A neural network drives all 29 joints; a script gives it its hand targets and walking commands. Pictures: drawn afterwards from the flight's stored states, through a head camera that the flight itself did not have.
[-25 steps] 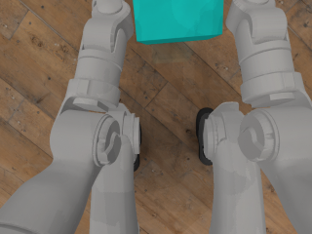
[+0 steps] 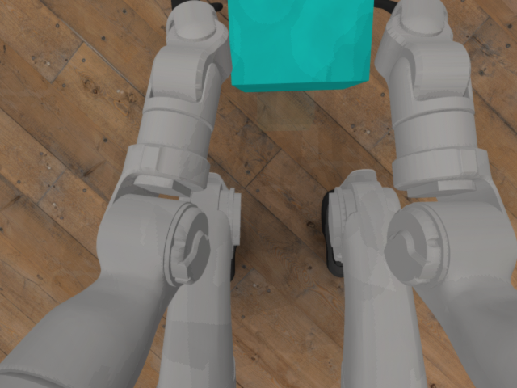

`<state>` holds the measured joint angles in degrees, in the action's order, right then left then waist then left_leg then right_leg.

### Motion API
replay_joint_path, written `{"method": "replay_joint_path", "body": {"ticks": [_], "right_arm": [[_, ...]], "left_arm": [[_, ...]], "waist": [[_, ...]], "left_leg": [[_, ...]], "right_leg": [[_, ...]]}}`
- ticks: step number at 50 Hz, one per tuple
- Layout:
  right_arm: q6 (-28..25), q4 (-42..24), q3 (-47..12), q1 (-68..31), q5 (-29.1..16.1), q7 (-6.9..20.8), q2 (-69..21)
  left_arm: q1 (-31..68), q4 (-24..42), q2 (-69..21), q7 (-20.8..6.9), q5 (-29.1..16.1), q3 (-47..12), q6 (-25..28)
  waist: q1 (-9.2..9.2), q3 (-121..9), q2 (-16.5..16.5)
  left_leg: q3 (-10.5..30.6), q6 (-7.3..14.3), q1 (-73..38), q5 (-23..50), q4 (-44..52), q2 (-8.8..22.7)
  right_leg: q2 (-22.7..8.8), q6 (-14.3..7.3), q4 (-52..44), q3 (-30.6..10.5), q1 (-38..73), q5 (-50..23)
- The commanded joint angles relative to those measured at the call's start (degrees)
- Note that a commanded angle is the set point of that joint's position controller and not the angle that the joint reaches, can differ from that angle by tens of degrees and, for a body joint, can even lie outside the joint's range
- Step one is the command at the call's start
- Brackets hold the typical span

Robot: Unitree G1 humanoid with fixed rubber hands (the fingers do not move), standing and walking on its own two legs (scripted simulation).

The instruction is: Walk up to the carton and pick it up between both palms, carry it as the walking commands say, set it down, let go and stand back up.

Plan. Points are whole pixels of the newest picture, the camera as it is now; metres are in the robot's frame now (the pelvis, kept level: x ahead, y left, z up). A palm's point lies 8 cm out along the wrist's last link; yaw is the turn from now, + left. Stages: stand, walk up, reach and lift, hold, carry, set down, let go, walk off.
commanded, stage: reach and lift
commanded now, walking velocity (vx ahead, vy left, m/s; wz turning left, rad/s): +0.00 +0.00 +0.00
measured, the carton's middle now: out of the picture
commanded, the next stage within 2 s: none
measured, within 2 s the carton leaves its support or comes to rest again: neither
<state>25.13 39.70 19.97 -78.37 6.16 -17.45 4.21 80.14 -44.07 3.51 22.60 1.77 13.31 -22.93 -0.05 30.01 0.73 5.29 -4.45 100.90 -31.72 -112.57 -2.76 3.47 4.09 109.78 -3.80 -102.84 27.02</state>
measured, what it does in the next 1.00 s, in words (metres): rises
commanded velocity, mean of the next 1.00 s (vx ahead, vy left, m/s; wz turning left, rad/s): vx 0.00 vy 0.00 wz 0.00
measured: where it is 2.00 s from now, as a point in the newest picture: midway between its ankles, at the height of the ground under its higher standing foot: (280, 253)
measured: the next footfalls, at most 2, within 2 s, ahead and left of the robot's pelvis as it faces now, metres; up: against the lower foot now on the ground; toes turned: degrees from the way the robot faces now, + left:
none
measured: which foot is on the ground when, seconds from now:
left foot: down 0.00-1.00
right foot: down 0.00-1.00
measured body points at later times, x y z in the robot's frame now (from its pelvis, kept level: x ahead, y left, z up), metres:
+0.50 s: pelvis -0.01 +0.00 +0.05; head +0.29 +0.00 +0.37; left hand +0.53 +0.11 -0.02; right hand +0.53 -0.13 -0.02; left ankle +0.14 +0.14 -0.42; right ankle +0.16 -0.13 -0.42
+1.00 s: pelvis -0.01 +0.00 +0.10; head +0.26 +0.00 +0.45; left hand +0.51 +0.12 +0.05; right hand +0.51 -0.13 +0.05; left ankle +0.14 +0.14 -0.42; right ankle +0.16 -0.13 -0.42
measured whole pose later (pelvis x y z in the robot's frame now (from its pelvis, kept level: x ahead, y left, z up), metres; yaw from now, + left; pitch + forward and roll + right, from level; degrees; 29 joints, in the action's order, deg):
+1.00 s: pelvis -0.01 +0.00 +0.10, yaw +1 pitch +10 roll -1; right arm 26.8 37.8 20.4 -69.7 7.5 -17.2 1.0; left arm 71.1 -41.3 0.1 23.5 2.4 13.5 -25.0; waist -0.1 29.9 0.8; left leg 5.6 -3.8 76.0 -27.2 -92.9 -2.8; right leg 3.5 3.8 90.6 -4.2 -77.1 23.9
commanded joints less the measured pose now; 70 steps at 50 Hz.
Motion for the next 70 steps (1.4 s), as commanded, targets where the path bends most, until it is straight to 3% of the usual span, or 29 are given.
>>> {"method": "replay_joint_path", "body": {"ticks": [1, 2, 4, 10, 14, 15, 16, 18, 20, 21, 22, 26, 30, 31, 35, 39, 40, 41, 46, 48, 51, 52, 55, 57, 63, 65, 67, 69, 70], "right_arm": [[-3.29, -7.37, -27.15, -40.1, -8.15, 23.92, -73.13], [-3.08, -7.88, -26.89, -41.16, -7.85, 23.97, -73.06], [-3.05, -11.01, -29.66, -42.3, -9.75, 23.72, -73.95], [-2.33, -8.99, -28.14, -39.92, -8.53, 23.52, -74.26], [-2.58, -8.84, -28.68, -40.8, -9.15, 24.12, -74.14], [-2.39, -8.22, -27.76, -39.95, -8.35, 24.18, -74.17], [-2.39, -9.46, -28.67, -40.92, -8.75, 24.05, -75.12], [-2.08, -9.36, -28.28, -39.61, -8.16, 23.98, -73.84], [-2.42, -11.66, -30.31, -39.59, -9.85, 24.13, -75.57], [-1.83, -8.7, -28.25, -37.73, -8.31, 24.39, -74.21], [-2.32, -10.54, -29.38, -38.38, -9.59, 24.27, -74.39], [-2.16, -11.06, -29.99, -39.13, -9.57, 24.08, -74.73], [-1.97, -8.25, -28.53, -37.43, -8.18, 24.14, -74.38], [-1.75, -7.34, -28.74, -36.99, -8.1, 24.33, -74.96], [-1.92, -7.86, -28.47, -34.99, -8.0, 24.71, -75.6], [-2.18, -12.03, -31.14, -37.96, -10.01, 24.57, -75.53], [-1.69, -11.61, -31.51, -38.02, -10.05, 24.61, -76.34], [-1.57, -12.56, -32.47, -37.57, -11.02, 24.45, -76.76], [-1.65, -7.32, -29.64, -33.56, -8.87, 24.39, -77.22], [-1.81, -9.05, -30.01, -33.14, -8.81, 24.5, -76.54], [-1.88, -10.35, -31.42, -32.79, -8.64, 24.71, -75.95], [-2.1, -9.46, -31.5, -32.99, -9.56, 24.67, -76.84], [-2.15, -10.44, -31.7, -33.14, -9.58, 24.63, -76.28], [-2.17, -13.04, -33.62, -34.39, -10.77, 24.63, -77.11], [-2.03, -13.08, -33.98, -32.54, -11.27, 24.67, -77.43], [-1.74, -11.33, -32.57, -31.1, -10.47, 24.5, -77.75], [-1.78, -9.72, -31.17, -31.14, -9.09, 24.78, -77.36], [-1.58, -6.71, -29.76, -28.49, -8.34, 25.0, -78.59], [-2.06, -6.52, -29.01, -28.36, -7.91, 25.16, -77.9]], "left_arm": [[41.73, 9.84, -69.43, -31.81, -4.35, -22.96, 2.53], [42.45, 8.59, -68.47, -31.82, -4.6, -22.88, 2.46], [43.23, 12.23, -68.91, -31.66, -5.8, -24.4, 2.51], [44.13, 12.22, -69.52, -31.71, -6.27, -25.35, 2.09], [39.69, 9.34, -70.27, -31.72, -4.81, -24.15, 1.62], [41.18, 10.18, -71.2, -31.63, -5.29, -24.13, 1.82], [40.72, 10.45, -69.73, -31.68, -5.2, -24.07, 2.09], [40.58, 10.27, -70.54, -31.81, -5.47, -24.16, 1.44], [40.66, 13.41, -71.34, -31.43, -6.16, -26.18, 1.75], [41.47, 12.75, -70.84, -31.25, -6.14, -26.17, 1.55], [41.27, 14.16, -71.49, -31.29, -6.79, -27.24, 1.63], [40.04, 12.6, -70.76, -31.2, -6.31, -27.26, 1.16], [38.3, 9.49, -71.68, -31.59, -5.84, -25.17, 1.04], [36.94, 8.34, -71.75, -31.77, -4.98, -24.38, 0.82], [37.87, 11.47, -73.25, -31.76, -6.11, -26.19, 1.14], [36.09, 11.67, -73.93, -31.83, -6.07, -26.49, 0.62], [38.74, 14.07, -72.97, -31.68, -7.27, -27.56, 0.96], [39.67, 16.48, -72.69, -31.6, -8.12, -29.11, 0.99], [35.8, 9.79, -72.56, -32.16, -5.64, -25.55, 1.1], [35.93, 11.6, -74.0, -31.93, -6.36, -27.12, 0.91], [34.29, 11.56, -74.55, -31.95, -6.37, -27.53, 0.87], [33.32, 10.27, -74.31, -32.1, -6.01, -27.13, 0.97], [34.22, 10.96, -75.61, -32.06, -6.71, -27.66, 0.71], [32.37, 11.13, -73.87, -32.13, -6.42, -27.7, 0.83], [35.86, 15.72, -75.13, -32.08, -8.49, -31.41, 1.03], [33.05, 12.6, -74.32, -32.12, -6.76, -29.17, 0.5], [30.51, 8.73, -74.62, -32.44, -5.16, -27.05, 0.51], [32.24, 10.07, -75.48, -32.46, -5.7, -27.98, 0.75], [29.58, 7.31, -75.39, -32.62, -4.5, -25.82, 0.75]], "waist": [[-2.76, -134.08, 0.21], [-3.42, -134.7, -1.42], [-1.89, -139.24, -0.68], [-4.04, -137.09, -0.51], [-1.92, -134.01, 0.39], [-3.59, -134.49, -0.32], [-2.5, -135.44, -1.92], [-4.44, -135.73, -0.5], [-2.78, -140.23, -0.19], [-4.97, -136.64, -0.36], [-4.29, -139.33, 1.49], [-3.24, -136.79, 0.61], [-4.91, -132.11, -0.92], [-3.73, -132.03, -0.88], [-5.45, -135.52, -0.25], [-3.61, -139.41, 1.03], [-4.21, -140.19, -1.04], [-4.5, -141.93, 0.24], [-3.76, -131.76, -0.88], [-5.03, -134.93, 0.4], [-5.56, -136.3, -0.4], [-4.16, -135.01, 0.19], [-5.57, -136.59, 0.53], [-3.69, -137.04, -0.38], [-5.93, -139.61, 1.08], [-4.75, -135.51, 1.53], [-4.83, -130.35, -0.61], [-5.73, -128.86, 0.31], [-4.84, -127.6, 0.55]], "left_leg": [[-11.63, 2.98, -28.42, 10.83, 15.62, -8.87], [-11.24, 3.29, -29.25, 9.89, 16.08, -9.02], [-11.69, 3.29, -31.61, 12.05, 15.89, -8.89], [-10.92, 3.3, -33.09, 9.76, 18.79, -8.9], [-10.8, 3.26, -34.53, 8.97, 20.55, -8.81], [-10.65, 3.15, -34.58, 9.02, 20.49, -8.79], [-10.76, 3.48, -34.87, 9.58, 20.63, -8.89], [-10.59, 3.2, -36.09, 8.86, 21.7, -8.62], [-10.03, 3.25, -39.84, 11.96, 22.59, -9.0], [-9.5, 3.02, -38.77, 9.98, 22.81, -8.66], [-9.88, 2.71, -41.11, 12.32, 23.05, -8.81], [-9.96, 2.95, -40.68, 10.21, 25.0, -8.84], [-9.39, 3.28, -39.52, 6.89, 26.65, -8.57], [-9.37, 3.24, -40.18, 7.53, 27.3, -8.74], [-8.35, 3.06, -43.8, 8.64, 28.83, -8.59], [-8.78, 3.2, -47.25, 9.93, 29.95, -8.62], [-8.5, 3.44, -47.44, 9.61, 30.01, -8.69], [-8.75, 3.24, -48.42, 10.42, 30.42, -8.67], [-8.28, 3.73, -45.68, 8.02, 33.43, -8.5], [-7.65, 3.19, -49.39, 9.0, 34.6, -8.44], [-7.79, 3.03, -49.92, 9.47, 34.84, -8.26], [-7.58, 3.31, -50.44, 8.95, 35.73, -8.21], [-7.01, 3.16, -52.0, 8.74, 36.89, -7.99], [-7.11, 3.61, -52.79, 10.59, 37.54, -8.23], [-6.52, 3.23, -58.25, 11.16, 40.24, -7.64], [-6.82, 3.48, -56.23, 8.6, 41.66, -7.83], [-6.21, 3.85, -55.86, 6.62, 43.3, -7.45], [-5.92, 3.5, -57.83, 6.57, 44.87, -7.35], [-5.78, 3.69, -57.65, 6.4, 45.59, -7.05]], "right_leg": [[7.4, -1.29, -12.11, 8.7, 46.16, -13.76], [7.39, -1.28, -12.49, 9.02, 45.85, -12.77], [7.34, -1.13, -12.78, 8.19, 49.31, -14.66], [7.31, -1.48, -15.35, 8.14, 50.47, -12.69], [7.16, -1.33, -16.6, 8.11, 49.64, -11.03], [7.35, -1.63, -16.93, 8.03, 49.81, -11.0], [7.19, -1.26, -17.29, 7.88, 51.93, -11.67], [7.02, -1.24, -18.65, 8.24, 53.14, -11.06], [7.25, -1.18, -18.85, 8.04, 55.36, -14.05], [7.02, -1.6, -18.88, 8.31, 51.95, -12.27], [7.28, -1.79, -19.33, 7.89, 53.52, -14.17], [6.75, -1.48, -21.45, 7.19, 56.08, -12.41], [6.69, -1.39, -23.71, 7.23, 55.81, -8.86], [6.56, -1.21, -23.7, 7.55, 55.63, -9.12], [6.68, -1.65, -24.83, 7.78, 57.46, -10.42], [6.56, -1.5, -26.87, 6.72, 61.84, -10.74], [6.53, -1.49, -26.95, 6.8, 62.48, -10.76], [6.43, -1.55, -27.72, 6.08, 64.91, -12.02], [5.99, -1.16, -30.28, 5.77, 63.01, -9.65], [5.9, -1.49, -31.13, 6.09, 64.26, -10.95], [5.97, -1.5, -31.97, 6.11, 66.35, -11.09], [5.82, -1.36, -32.36, 5.91, 66.06, -10.06], [5.65, -1.81, -34.25, 5.37, 68.3, -10.11], [5.7, -1.22, -34.59, 5.09, 70.28, -12.08], [5.31, -1.62, -37.48, 4.75, 72.92, -12.43], [4.99, -1.7, -38.94, 4.05, 73.87, -9.89], [4.87, -1.4, -40.05, 4.44, 72.03, -7.39], [4.54, -1.63, -41.53, 4.59, 71.95, -7.46], [4.65, -1.59, -41.93, 4.55, 70.32, -6.59]]}}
